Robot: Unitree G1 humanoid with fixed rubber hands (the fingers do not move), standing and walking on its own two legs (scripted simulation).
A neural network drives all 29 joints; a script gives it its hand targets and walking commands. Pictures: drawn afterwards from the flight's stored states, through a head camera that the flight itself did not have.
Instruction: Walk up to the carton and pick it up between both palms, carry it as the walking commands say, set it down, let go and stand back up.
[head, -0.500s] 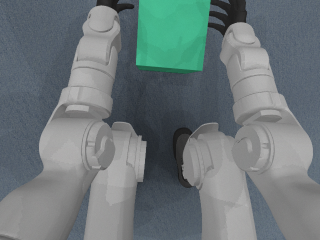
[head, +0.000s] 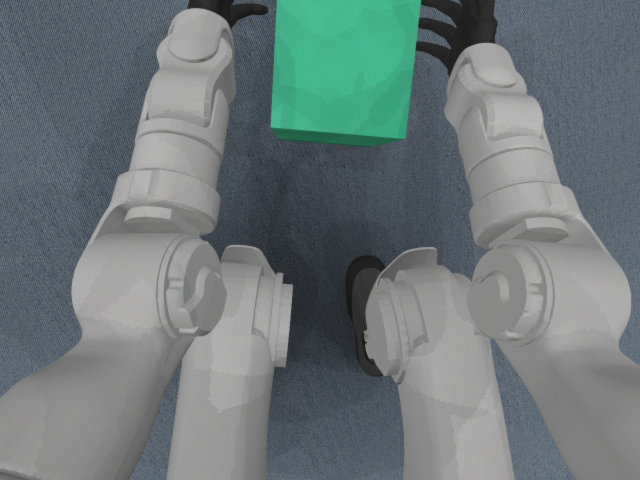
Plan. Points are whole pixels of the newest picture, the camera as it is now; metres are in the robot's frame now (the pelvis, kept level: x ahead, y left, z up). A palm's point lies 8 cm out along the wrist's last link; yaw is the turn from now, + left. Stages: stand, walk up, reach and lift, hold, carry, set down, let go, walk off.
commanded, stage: set down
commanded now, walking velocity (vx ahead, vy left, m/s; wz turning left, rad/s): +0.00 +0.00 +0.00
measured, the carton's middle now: (339, 28) +0.57 -0.01 -0.28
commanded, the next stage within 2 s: none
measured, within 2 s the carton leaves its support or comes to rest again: neither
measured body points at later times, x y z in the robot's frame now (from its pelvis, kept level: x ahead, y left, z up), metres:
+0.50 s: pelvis +0.00 +0.00 +0.00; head +0.36 +0.03 +0.26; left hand +0.56 +0.12 -0.17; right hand +0.54 -0.13 -0.18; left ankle +0.09 +0.10 -0.34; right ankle +0.12 -0.10 -0.34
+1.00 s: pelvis +0.00 +0.00 -0.01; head +0.36 +0.03 +0.25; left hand +0.54 +0.15 -0.20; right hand +0.53 -0.15 -0.19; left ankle +0.09 +0.10 -0.34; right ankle +0.12 -0.10 -0.34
